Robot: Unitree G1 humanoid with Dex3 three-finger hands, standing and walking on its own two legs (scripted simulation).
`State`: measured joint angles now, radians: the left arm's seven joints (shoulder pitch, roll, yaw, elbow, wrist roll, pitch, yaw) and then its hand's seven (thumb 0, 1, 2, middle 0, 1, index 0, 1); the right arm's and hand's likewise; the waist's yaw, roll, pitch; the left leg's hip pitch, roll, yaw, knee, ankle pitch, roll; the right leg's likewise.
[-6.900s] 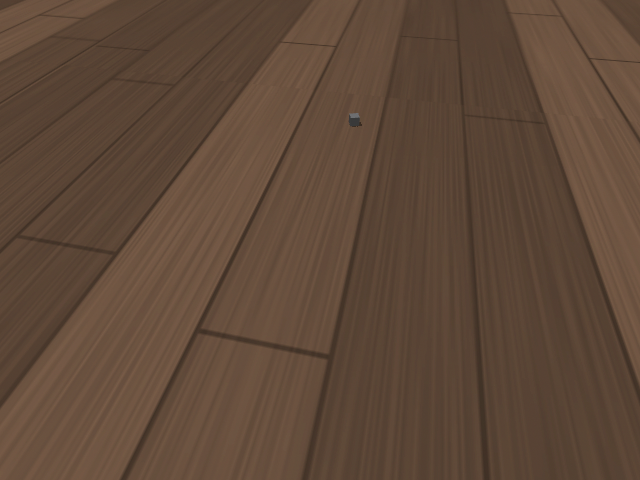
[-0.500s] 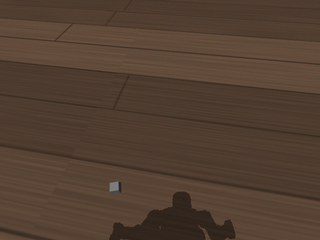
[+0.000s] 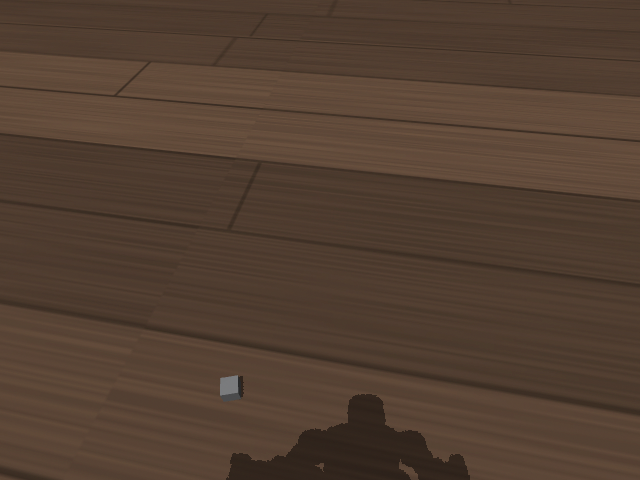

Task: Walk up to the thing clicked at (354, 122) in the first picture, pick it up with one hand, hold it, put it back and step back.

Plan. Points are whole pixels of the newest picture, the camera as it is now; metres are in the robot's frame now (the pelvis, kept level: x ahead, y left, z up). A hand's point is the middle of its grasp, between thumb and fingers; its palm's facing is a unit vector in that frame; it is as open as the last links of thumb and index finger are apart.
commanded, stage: walk up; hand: left
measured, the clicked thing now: (230, 388) +0.53 +0.32 -0.75
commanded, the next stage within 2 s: stand in 0.24 s
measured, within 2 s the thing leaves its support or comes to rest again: neither
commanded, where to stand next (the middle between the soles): +0.10 +0.00 m, yaw +0 degrees
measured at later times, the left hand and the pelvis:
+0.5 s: hand out of the picture +0.10 +0.25 -0.15, palm faces -0.01 -0.94 -0.33, open 7.4 cm; pelvis +0.02 +0.00 +0.00, yaw +0 degrees
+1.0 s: hand out of the picture +0.11 +0.24 -0.15, palm faces -0.01 -0.94 -0.35, open 7.4 cm; pelvis +0.04 -0.01 +0.01, yaw +0 degrees
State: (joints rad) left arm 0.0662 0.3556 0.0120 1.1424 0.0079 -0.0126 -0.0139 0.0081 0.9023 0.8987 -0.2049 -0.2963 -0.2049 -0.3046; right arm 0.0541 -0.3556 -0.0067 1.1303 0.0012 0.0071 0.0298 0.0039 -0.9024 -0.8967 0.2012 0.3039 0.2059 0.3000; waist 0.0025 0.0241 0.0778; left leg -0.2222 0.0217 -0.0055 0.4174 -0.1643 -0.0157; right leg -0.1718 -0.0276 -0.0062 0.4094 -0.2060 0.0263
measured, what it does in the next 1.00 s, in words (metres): stands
